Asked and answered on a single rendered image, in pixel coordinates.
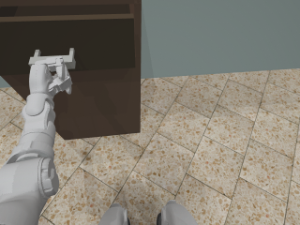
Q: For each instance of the cabinet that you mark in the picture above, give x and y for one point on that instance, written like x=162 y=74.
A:
x=103 y=102

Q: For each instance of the robot left upper arm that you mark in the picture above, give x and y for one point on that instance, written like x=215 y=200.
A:
x=25 y=187

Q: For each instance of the drawer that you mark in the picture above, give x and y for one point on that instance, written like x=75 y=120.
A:
x=103 y=36

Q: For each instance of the left robot shin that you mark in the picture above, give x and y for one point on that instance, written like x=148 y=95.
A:
x=116 y=204

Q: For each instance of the left robot forearm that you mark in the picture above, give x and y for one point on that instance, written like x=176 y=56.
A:
x=38 y=134

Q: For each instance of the handle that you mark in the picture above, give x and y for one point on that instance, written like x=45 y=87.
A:
x=68 y=59

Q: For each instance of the robot left thigh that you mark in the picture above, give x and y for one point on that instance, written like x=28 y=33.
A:
x=115 y=216

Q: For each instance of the left robot hand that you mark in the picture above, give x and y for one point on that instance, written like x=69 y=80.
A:
x=42 y=81

